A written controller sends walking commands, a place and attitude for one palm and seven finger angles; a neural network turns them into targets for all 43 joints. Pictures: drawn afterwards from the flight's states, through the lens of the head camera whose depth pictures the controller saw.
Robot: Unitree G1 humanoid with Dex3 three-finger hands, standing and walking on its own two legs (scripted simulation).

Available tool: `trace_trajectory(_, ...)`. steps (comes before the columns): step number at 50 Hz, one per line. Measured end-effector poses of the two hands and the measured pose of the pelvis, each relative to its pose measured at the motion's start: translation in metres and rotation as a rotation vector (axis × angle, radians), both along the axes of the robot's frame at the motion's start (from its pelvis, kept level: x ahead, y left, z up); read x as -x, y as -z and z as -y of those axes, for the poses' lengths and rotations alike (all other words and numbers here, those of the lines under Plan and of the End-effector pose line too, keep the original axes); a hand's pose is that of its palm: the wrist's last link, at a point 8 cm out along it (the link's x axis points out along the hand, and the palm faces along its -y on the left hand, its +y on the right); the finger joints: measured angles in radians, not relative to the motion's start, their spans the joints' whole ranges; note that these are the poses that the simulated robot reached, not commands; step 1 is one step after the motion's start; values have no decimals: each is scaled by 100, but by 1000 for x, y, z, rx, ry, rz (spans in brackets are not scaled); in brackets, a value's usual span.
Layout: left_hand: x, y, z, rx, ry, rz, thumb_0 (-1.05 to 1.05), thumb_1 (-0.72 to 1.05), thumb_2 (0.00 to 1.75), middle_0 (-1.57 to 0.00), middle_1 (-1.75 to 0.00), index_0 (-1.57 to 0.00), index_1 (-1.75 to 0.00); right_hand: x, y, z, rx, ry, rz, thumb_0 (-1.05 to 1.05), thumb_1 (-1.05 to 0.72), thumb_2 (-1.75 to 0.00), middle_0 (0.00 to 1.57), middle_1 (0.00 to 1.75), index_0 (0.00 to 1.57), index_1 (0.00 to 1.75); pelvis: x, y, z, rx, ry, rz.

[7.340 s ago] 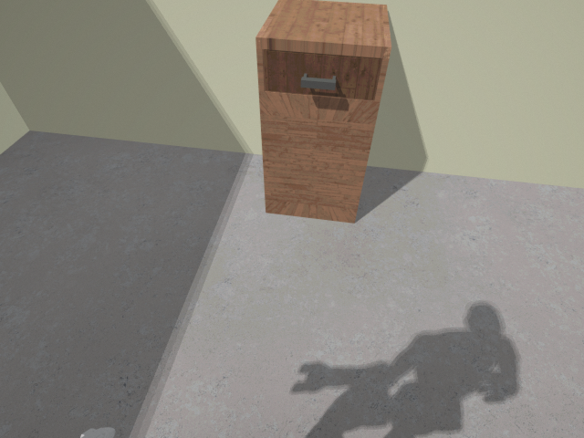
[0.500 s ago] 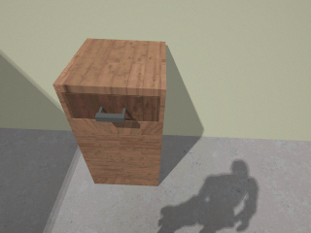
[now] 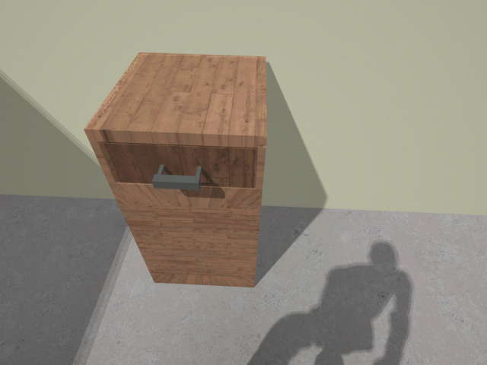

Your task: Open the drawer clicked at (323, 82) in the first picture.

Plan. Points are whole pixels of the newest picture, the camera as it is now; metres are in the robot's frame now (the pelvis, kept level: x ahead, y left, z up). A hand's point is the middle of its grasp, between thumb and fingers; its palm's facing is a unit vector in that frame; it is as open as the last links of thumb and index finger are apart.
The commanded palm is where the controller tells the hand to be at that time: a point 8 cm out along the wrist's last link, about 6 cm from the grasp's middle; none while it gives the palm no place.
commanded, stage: come to a stop and stand still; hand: left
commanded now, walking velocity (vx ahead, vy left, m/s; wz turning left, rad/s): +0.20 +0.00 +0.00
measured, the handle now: (178, 175) +0.56 +0.21 -0.06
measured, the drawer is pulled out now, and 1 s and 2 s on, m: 0.00 0.00 0.00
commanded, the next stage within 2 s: look again from close up in 1.16 s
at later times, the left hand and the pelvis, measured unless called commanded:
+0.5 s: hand out of the picture +0.06 +0.19 -0.17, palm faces +0.00 -0.97 -0.26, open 7.3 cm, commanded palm none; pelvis +0.03 +0.00 +0.00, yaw -2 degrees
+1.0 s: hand out of the picture +0.00 +0.19 -0.17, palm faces +0.00 -0.98 -0.20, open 7.3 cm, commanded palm none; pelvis -0.04 +0.01 +0.00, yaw +0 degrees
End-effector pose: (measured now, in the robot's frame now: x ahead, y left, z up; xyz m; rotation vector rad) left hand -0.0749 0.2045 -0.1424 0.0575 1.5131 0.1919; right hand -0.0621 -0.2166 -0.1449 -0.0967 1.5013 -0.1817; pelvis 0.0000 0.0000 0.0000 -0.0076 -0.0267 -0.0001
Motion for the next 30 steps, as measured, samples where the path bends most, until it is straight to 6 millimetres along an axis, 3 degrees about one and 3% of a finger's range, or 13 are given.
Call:
trace_trajectory(6, -26, 6, 3, 20, -12, -4, 0, 91, 90, -20, -30, -20, -30, -34, 2, -10, 6, -4, 29, 0, -91, -90, 19, 30, 19, 30, -25, 3, -6, -1, 6, -12)
trace_trajectory(14, -92, 1, 0, -3, 38, 79, 0, 91, 90, -20, -30, -20, -30, -78, -1, -25, 1, 14, 85, 1, -92, -90, 20, 30, 20, 30, -43, -5, -8, -1, 21, -8)
trace_trajectory(22, -121, -7, -29, -93, 78, 138, 2, 93, 90, -20, -30, -20, -30, -81, 0, -5, 25, 22, 87, 1, -92, -90, 20, 30, 20, 30, -35, -3, -2, -2, 27, -26)
trace_trajectory(30, -142, -9, -34, -124, 157, 266, 0, 92, 90, -20, -30, -20, -30, -94, -6, 32, 82, -18, 211, 1, -91, -90, 20, 30, 20, 30, -14, 4, 10, -7, 18, -33)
